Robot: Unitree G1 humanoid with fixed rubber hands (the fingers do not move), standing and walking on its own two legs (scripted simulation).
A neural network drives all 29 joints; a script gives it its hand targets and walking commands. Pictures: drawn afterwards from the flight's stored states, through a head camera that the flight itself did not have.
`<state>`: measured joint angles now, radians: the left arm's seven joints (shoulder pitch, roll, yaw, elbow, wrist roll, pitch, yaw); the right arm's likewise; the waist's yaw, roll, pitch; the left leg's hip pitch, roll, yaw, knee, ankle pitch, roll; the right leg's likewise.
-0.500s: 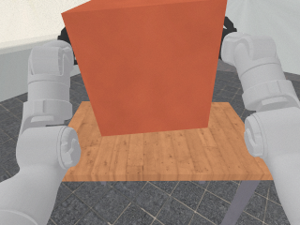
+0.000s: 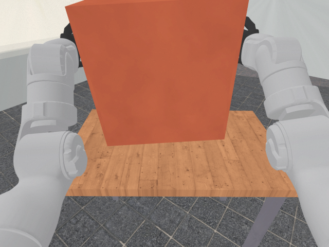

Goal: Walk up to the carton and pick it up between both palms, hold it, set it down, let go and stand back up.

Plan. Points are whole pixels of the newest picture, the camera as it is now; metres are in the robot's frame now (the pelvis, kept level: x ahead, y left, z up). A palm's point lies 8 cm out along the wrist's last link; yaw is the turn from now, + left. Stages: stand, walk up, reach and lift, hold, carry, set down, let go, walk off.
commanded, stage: hold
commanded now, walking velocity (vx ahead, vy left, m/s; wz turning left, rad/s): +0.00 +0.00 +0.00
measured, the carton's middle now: (161, 63) +0.43 +0.00 +0.32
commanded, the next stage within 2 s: none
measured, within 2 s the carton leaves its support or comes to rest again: neither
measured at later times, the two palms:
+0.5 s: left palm (73, 61) +0.37 +0.19 +0.34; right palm (243, 55) +0.37 -0.18 +0.35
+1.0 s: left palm (74, 54) +0.36 +0.18 +0.36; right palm (253, 47) +0.35 -0.19 +0.37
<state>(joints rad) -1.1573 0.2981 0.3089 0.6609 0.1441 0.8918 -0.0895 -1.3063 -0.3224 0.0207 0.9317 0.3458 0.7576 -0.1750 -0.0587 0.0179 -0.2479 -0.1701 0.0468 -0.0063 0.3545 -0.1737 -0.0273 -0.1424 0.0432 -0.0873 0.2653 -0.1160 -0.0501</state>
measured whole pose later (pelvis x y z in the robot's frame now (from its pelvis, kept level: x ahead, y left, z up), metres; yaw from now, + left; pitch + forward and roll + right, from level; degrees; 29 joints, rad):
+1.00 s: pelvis +0.00 +0.00 +0.00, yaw -1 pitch -2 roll -1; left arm -1.11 0.27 0.31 0.60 0.15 0.91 -0.08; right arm -1.29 -0.34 0.05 0.93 0.37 0.76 -0.16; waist -0.06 0.02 -0.26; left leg -0.15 0.05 0.01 0.35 -0.18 -0.02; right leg -0.13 0.04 -0.07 0.26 -0.12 -0.05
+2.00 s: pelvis +0.01 +0.00 +0.00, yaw +0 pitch -2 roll -1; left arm -1.02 0.27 0.29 0.47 0.14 0.95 -0.08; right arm -1.19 -0.33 0.09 0.81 0.41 0.76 -0.19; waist -0.07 0.00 -0.23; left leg -0.13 0.05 0.00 0.37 -0.20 -0.03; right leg -0.10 0.05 -0.07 0.25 -0.12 -0.04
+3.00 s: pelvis +0.02 +0.01 +0.00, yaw +1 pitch -6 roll -1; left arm -1.06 0.31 0.32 0.52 0.23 0.76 -0.15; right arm -1.14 -0.20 -0.08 0.83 0.25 0.47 -0.16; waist -0.12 -0.08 -0.06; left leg -0.02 0.04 -0.02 0.36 -0.23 -0.03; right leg 0.01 0.04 -0.09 0.26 -0.17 -0.04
